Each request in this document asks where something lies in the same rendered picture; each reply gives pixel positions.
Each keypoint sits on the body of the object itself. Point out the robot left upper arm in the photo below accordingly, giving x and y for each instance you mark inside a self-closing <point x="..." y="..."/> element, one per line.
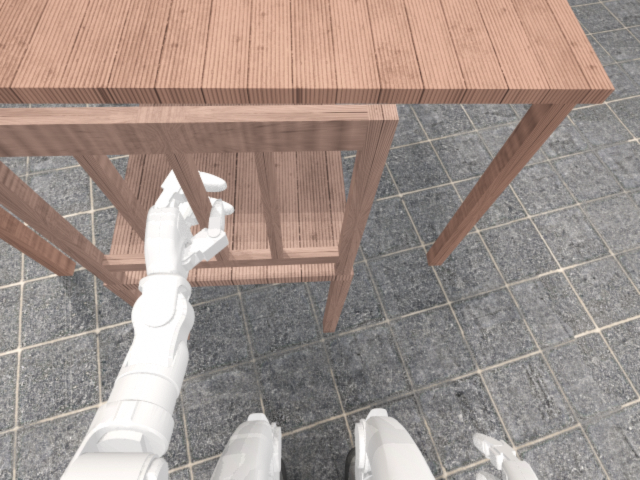
<point x="118" y="466"/>

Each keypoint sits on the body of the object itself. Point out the robot right shin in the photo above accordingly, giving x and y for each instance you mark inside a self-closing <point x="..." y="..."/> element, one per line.
<point x="358" y="473"/>

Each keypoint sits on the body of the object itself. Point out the left robot forearm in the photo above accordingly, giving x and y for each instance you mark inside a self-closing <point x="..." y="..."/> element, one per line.
<point x="138" y="414"/>

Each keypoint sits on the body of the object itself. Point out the table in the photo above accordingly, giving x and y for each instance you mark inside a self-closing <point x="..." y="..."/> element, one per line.
<point x="304" y="52"/>

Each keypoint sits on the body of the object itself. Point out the robot right hand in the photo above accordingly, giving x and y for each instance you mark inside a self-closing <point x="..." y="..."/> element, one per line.
<point x="503" y="457"/>

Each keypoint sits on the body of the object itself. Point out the robot left thigh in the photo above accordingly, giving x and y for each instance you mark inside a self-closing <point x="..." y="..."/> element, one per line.
<point x="252" y="453"/>

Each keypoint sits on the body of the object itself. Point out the robot left hand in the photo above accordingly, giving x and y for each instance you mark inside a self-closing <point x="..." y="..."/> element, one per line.
<point x="168" y="228"/>

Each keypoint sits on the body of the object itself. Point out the chair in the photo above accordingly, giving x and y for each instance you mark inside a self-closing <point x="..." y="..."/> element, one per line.
<point x="281" y="163"/>

